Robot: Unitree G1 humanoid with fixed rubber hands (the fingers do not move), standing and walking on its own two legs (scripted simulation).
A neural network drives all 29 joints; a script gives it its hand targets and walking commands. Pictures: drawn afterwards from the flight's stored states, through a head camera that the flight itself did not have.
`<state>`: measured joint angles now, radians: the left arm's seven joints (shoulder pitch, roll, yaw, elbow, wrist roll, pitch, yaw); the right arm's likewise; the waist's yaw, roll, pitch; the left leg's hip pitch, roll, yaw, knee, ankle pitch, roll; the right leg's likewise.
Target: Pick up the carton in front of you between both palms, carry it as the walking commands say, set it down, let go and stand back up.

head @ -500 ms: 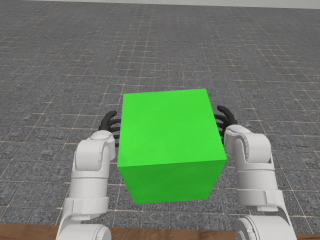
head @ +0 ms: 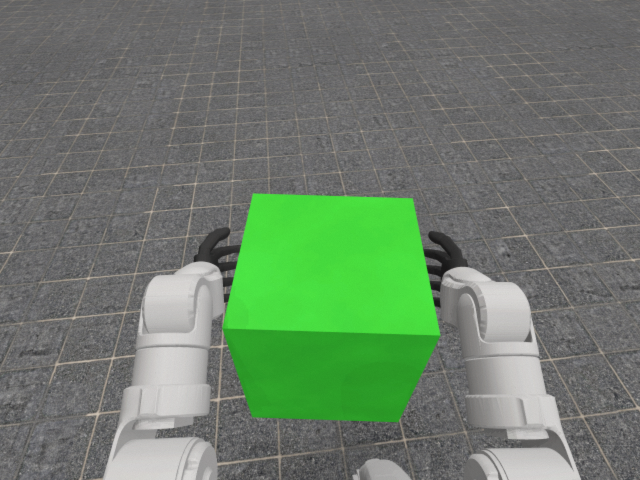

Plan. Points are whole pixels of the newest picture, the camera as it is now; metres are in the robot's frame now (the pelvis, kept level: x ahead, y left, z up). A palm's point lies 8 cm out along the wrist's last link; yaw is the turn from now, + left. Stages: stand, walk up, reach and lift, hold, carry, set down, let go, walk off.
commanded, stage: carry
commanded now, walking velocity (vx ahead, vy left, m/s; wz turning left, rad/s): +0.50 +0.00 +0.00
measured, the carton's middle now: (328, 312) +0.35 -0.03 +0.02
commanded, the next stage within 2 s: none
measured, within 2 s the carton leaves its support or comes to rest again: neither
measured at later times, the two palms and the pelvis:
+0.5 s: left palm (222, 206) +0.68 +0.15 -0.07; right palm (359, 186) +0.72 -0.15 -0.07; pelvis +0.37 -0.04 -0.11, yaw +0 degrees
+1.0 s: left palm (237, 98) +0.99 +0.12 +0.01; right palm (357, 90) +0.98 -0.18 +0.02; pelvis +0.70 -0.02 -0.08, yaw -2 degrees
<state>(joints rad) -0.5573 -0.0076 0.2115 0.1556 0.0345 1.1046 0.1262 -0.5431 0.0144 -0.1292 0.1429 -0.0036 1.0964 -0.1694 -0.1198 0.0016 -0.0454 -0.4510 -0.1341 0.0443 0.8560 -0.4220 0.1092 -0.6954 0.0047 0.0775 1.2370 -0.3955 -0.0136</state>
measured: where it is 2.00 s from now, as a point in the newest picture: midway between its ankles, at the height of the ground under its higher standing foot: (304, 245)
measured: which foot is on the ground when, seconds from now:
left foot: down 0.00-0.22, up 0.24-0.60, down 0.62-1.00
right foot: up 0.00-0.20, down 0.22-0.62, up 0.64-1.00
